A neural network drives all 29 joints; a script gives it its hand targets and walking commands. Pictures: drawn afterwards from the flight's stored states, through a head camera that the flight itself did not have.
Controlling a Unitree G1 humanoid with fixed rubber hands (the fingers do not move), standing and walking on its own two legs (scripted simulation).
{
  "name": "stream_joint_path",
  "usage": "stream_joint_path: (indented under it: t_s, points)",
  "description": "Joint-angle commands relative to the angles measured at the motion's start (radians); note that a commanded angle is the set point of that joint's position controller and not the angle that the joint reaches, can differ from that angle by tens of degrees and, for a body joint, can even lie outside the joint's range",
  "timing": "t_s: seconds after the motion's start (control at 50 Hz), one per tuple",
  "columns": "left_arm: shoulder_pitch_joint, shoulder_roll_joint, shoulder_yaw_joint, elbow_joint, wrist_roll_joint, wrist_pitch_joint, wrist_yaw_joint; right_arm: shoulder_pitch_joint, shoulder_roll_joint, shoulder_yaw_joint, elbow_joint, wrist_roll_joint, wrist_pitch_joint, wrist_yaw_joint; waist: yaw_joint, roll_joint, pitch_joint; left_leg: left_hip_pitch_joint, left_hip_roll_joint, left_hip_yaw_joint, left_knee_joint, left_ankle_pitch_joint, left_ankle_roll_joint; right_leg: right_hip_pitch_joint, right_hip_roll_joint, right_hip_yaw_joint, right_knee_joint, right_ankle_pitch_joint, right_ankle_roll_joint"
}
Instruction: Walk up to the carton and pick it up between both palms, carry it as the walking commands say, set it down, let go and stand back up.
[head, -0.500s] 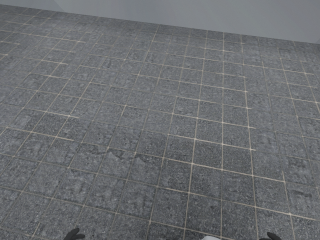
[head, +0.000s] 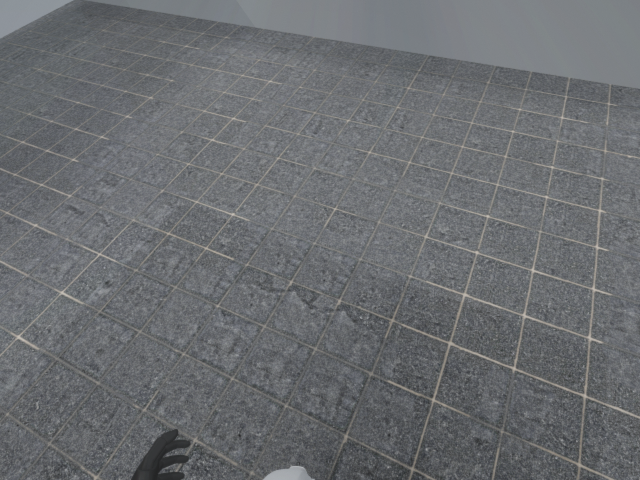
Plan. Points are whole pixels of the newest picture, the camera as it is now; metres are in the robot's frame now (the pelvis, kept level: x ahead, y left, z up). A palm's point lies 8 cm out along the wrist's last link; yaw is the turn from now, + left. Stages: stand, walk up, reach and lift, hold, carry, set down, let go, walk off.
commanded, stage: walk up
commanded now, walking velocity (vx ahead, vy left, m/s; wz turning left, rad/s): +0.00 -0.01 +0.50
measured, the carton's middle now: out of the picture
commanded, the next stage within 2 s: none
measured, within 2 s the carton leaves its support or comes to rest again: neither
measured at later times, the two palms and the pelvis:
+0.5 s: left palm out of the picture -0.01 +0.34 -0.13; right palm (489, 470) +0.15 -0.18 -0.09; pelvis -0.02 +0.06 +0.01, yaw +17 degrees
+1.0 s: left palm out of the picture -0.08 +0.28 -0.09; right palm (497, 453) +0.17 -0.20 -0.12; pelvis -0.03 +0.00 +0.01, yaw +30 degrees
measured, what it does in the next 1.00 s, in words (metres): steps on the spot, turning left: left foot, then right foot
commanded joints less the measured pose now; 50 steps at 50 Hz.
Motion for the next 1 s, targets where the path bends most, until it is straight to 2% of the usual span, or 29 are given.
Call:
stream_joint_path:
  t_s: [0.0, 0.02, 0.04, 0.1, 0.14, 0.2, 0.24, 0.26, 0.28, 0.3, 0.32, 0.36, 0.4, 0.48, 0.58, 0.66, 0.74, 0.76, 0.78, 0.8, 0.82, 0.84, 0.86, 0.88, 0.92, 0.94, 0.98]
  points:
    - [-0.046, 0.145, 0.036, -0.043, 0.008, -0.009, 0.003, -0.008, -0.09, -0.016, -0.036, -0.001, -0.001, 0.022, 0.004, -0.194, -0.041, -0.049, 0.062, 0.034, 0.316, 0.025, -0.022, 0.001, -0.26, 0.143, -0.25, 0.165, -0.107]
    - [-0.05, 0.134, 0.032, -0.041, 0.006, -0.013, 0.006, -0.006, -0.084, -0.019, -0.034, 0.003, 0.005, 0.033, 0.003, -0.226, -0.038, -0.05, 0.06, 0.045, 0.313, 0.061, -0.032, 0.012, -0.224, 0.086, -0.236, 0.199, -0.095]
    - [-0.028, 0.13, 0.035, -0.036, 0.005, -0.012, 0.006, -0.013, -0.079, -0.018, -0.035, 0.01, 0.008, 0.036, 0.013, -0.229, -0.043, -0.054, 0.061, 0.057, 0.282, 0.065, -0.04, 0.035, -0.212, 0.063, -0.223, 0.232, -0.094]
    - [0.056, 0.161, 0.05, 0.0, 0.011, -0.013, 0.006, -0.09, -0.054, -0.002, -0.059, 0.014, 0.011, 0.035, 0.052, -0.236, -0.038, -0.066, 0.071, 0.084, 0.15, 0.033, -0.044, 0.124, -0.261, 0.053, -0.198, 0.302, -0.117]
    - [0.076, 0.18, 0.053, 0.017, 0.015, -0.014, 0.003, -0.127, -0.045, 0.007, -0.074, 0.015, 0.01, 0.038, 0.064, -0.245, -0.04, -0.022, 0.074, 0.097, 0.041, 0.008, -0.033, 0.132, -0.284, 0.039, -0.178, 0.324, -0.12]
    - [0.081, 0.199, 0.054, 0.031, 0.015, -0.009, -0.004, -0.108, -0.047, 0.016, -0.079, 0.018, 0.002, 0.037, 0.059, -0.271, -0.06, 0.078, 0.056, 0.137, -0.111, 0.013, -0.016, 0.118, -0.307, 0.025, -0.121, 0.404, -0.111]
    - [0.08, 0.202, 0.053, 0.032, 0.008, -0.001, -0.01, -0.04, -0.05, 0.011, -0.062, 0.022, -0.011, 0.03, 0.029, -0.237, -0.096, 0.207, 0.044, 0.157, -0.301, 0.133, 0.003, 0.088, -0.284, -0.027, 0.017, 0.377, -0.071]
    - [0.106, 0.182, 0.045, 0.03, 0.0, 0.0, -0.012, -0.003, -0.062, 0.001, -0.049, 0.019, -0.023, 0.023, 0.017, -0.185, -0.113, 0.306, 0.086, 0.105, -0.413, 0.239, 0.03, 0.027, -0.244, -0.072, 0.121, 0.28, -0.023]
    - [0.112, 0.127, 0.03, 0.005, -0.001, 0.005, -0.012, 0.053, -0.125, -0.015, -0.048, 0.007, -0.036, 0.02, -0.007, 0.01, -0.103, 0.434, 0.267, -0.132, -0.516, 0.397, 0.092, -0.169, -0.148, -0.105, 0.319, -0.068, 0.033]
    - [0.064, 0.084, 0.01, -0.051, 0.003, 0.009, -0.005, 0.073, -0.246, -0.036, -0.048, 0.004, -0.039, 0.01, -0.016, 0.296, -0.082, 0.459, 0.488, -0.446, -0.507, 0.822, 0.223, -0.4, -0.022, -0.059, 0.5, -0.353, 0.088]
    - [0.019, 0.109, 0.007, -0.052, -0.002, 0.016, 0.002, 0.098, -0.211, -0.027, -0.041, 0.01, -0.038, 0.0, -0.029, 0.229, -0.11, 0.449, 0.464, -0.384, -0.468, 0.892, 0.264, -0.376, -0.068, 0.069, 0.612, -0.327, 0.073]
    - [0.022, 0.147, 0.014, -0.015, -0.009, 0.009, -0.006, -0.022, -0.146, -0.021, -0.057, 0.016, -0.035, -0.017, 0.019, 0.121, -0.114, 0.439, 0.357, -0.24, -0.45, 0.779, 0.217, -0.318, -0.079, 0.086, 0.59, -0.192, 0.07]
    - [0.035, 0.161, 0.016, 0.007, -0.009, 0.02, -0.011, -0.049, -0.13, -0.024, -0.058, 0.021, -0.036, -0.019, 0.033, 0.095, -0.116, 0.436, 0.305, -0.186, -0.433, 0.857, 0.205, -0.275, -0.064, 0.072, 0.609, -0.115, 0.082]
    - [-0.004, 0.147, 0.01, 0.004, -0.008, 0.032, -0.007, -0.03, -0.125, -0.026, -0.052, 0.024, -0.034, -0.017, 0.021, 0.104, -0.094, 0.407, 0.291, -0.198, -0.454, 0.8, 0.21, -0.264, -0.034, 0.068, 0.574, -0.083, 0.094]
    - [-0.069, 0.127, 0.005, -0.018, -0.013, 0.034, -0.004, -0.002, -0.131, -0.026, -0.055, 0.018, -0.023, -0.016, 0.002, 0.129, -0.063, 0.366, 0.279, -0.269, -0.477, 0.657, 0.219, -0.258, 0.001, 0.059, 0.472, -0.107, 0.089]
    - [-0.085, 0.115, 0.006, -0.038, -0.023, 0.025, -0.002, 0.004, -0.141, -0.027, -0.062, 0.014, -0.012, -0.013, -0.001, 0.13, -0.069, 0.333, 0.269, -0.324, -0.492, 0.589, 0.217, -0.214, 0.027, 0.053, 0.364, -0.128, 0.081]
    - [-0.045, 0.098, 0.011, -0.042, -0.036, 0.013, 0.002, -0.012, -0.155, -0.029, -0.07, 0.018, -0.003, -0.006, 0.014, 0.135, -0.099, 0.268, 0.253, -0.365, -0.506, 0.548, 0.182, -0.092, 0.054, 0.04, 0.206, -0.143, 0.056]
    - [-0.019, 0.093, 0.014, -0.038, -0.038, 0.008, 0.005, -0.024, -0.157, -0.029, -0.074, 0.022, -0.001, -0.004, 0.03, 0.124, -0.111, 0.232, 0.241, -0.362, -0.503, 0.524, 0.16, -0.026, 0.057, 0.034, 0.133, -0.117, 0.044]
    - [0.023, 0.094, 0.018, -0.03, -0.037, 0.002, 0.008, -0.037, -0.155, -0.028, -0.08, 0.03, -0.002, -0.003, 0.053, 0.1, -0.124, 0.173, 0.22, -0.349, -0.492, 0.463, 0.123, 0.075, 0.046, 0.033, 0.02, -0.051, 0.031]
    - [0.078, 0.107, 0.025, -0.022, -0.031, -0.006, 0.013, -0.046, -0.145, -0.024, -0.087, 0.042, -0.003, -0.001, 0.078, 0.062, -0.137, 0.09, 0.182, -0.325, -0.469, 0.351, 0.076, 0.199, 0.006, 0.038, -0.101, 0.022, 0.016]
    - [0.12, 0.158, 0.039, -0.019, -0.021, -0.01, 0.015, -0.031, -0.104, -0.014, -0.091, 0.052, -0.004, -0.002, 0.091, -0.072, -0.118, -0.017, 0.101, -0.247, -0.371, 0.127, 0.024, 0.275, -0.124, 0.146, -0.213, -0.018, -0.02]
    - [0.137, 0.236, 0.06, -0.017, -0.01, -0.011, 0.012, 0.03, -0.029, -0.001, -0.091, 0.048, -0.009, -0.003, 0.069, -0.271, -0.084, -0.163, -0.03, -0.088, -0.126, -0.05, -0.026, 0.32, -0.34, 0.336, -0.284, 0.014, -0.067]
    - [0.095, 0.282, 0.067, -0.038, -0.014, 0.005, 0.004, -0.004, -0.06, -0.009, -0.113, 0.025, -0.004, -0.001, 0.082, -0.276, -0.055, -0.178, -0.015, 0.008, 0.059, -0.179, -0.043, 0.139, -0.502, 0.427, -0.325, -0.055, -0.182]
    - [0.068, 0.239, 0.06, -0.031, -0.005, 0.003, 0.0, -0.049, -0.089, -0.008, -0.093, 0.013, 0.002, 0.004, 0.07, -0.16, -0.017, -0.122, 0.036, 0.001, 0.168, -0.114, -0.045, 0.044, -0.433, 0.353, -0.338, -0.049, -0.19]
    - [-0.011, 0.149, 0.037, -0.038, -0.004, -0.008, 0.006, -0.021, -0.1, -0.011, -0.072, 0.02, 0.008, 0.028, 0.03, -0.171, -0.006, -0.066, 0.052, 0.001, 0.274, 0.027, -0.041, 0.01, -0.271, 0.142, -0.272, 0.058, -0.139]
    - [-0.011, 0.133, 0.034, -0.042, -0.004, -0.015, 0.011, -0.014, -0.095, -0.011, -0.071, 0.023, 0.013, 0.036, 0.03, -0.2, -0.012, -0.06, 0.051, 0.012, 0.308, 0.068, -0.047, 0.03, -0.238, 0.086, -0.242, 0.148, -0.132]
    - [0.034, 0.132, 0.044, -0.041, -0.002, -0.02, 0.009, -0.031, -0.081, -0.005, -0.078, 0.036, 0.015, 0.035, 0.047, -0.205, -0.033, -0.057, 0.057, 0.038, 0.312, 0.072, -0.054, 0.068, -0.237, 0.04, -0.211, 0.288, -0.143]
